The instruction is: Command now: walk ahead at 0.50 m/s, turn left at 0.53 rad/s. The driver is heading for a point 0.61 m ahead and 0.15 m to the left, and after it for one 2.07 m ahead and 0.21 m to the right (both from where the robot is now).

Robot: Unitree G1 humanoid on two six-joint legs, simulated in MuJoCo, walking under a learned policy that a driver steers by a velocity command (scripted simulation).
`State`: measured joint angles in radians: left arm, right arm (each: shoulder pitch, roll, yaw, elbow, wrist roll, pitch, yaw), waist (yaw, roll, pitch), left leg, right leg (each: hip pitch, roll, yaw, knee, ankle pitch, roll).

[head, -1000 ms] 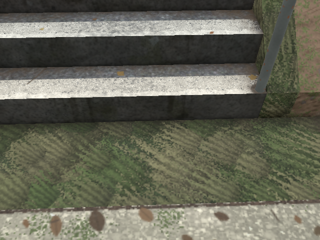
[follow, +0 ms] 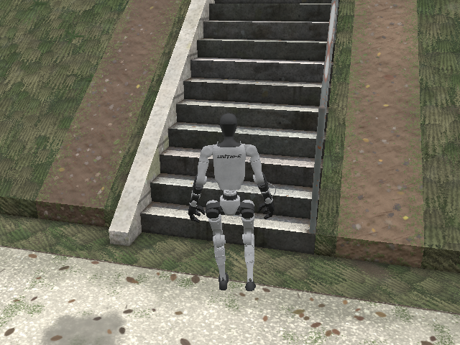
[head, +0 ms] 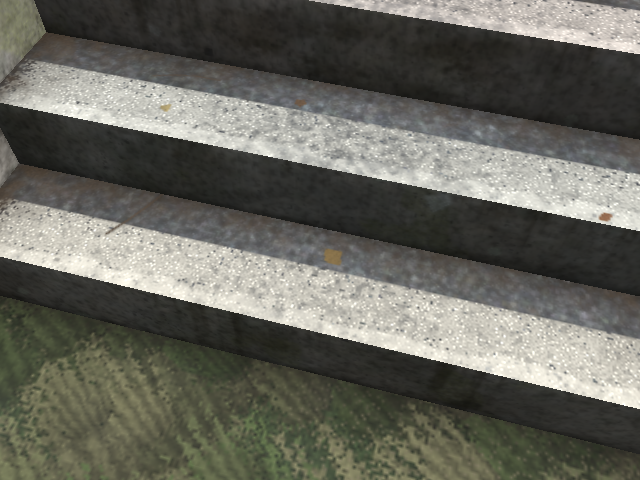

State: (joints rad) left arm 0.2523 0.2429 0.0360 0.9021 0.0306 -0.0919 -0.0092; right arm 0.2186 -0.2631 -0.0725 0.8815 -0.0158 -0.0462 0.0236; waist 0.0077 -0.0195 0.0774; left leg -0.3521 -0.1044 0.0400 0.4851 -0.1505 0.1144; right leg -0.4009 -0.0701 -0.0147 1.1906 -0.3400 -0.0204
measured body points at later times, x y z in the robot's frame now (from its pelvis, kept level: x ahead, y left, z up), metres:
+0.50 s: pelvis +0.27 -0.03 +0.01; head +0.30 -0.04 +0.45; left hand +0.37 +0.26 -0.09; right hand +0.38 -0.30 -0.13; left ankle +0.13 +0.05 -0.66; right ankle +0.35 -0.11 -0.73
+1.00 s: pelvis +0.41 +0.08 +0.00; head +0.43 +0.11 +0.45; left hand +0.33 +0.34 -0.13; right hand +0.69 -0.04 -0.10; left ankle +0.42 +0.15 -0.73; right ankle +0.41 -0.08 -0.63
